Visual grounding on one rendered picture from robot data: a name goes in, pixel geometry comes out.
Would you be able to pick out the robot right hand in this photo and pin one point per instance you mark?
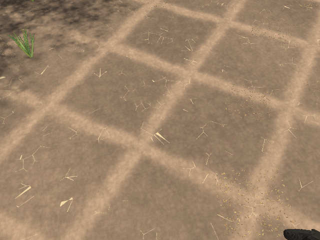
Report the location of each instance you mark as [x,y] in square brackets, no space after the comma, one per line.
[301,234]

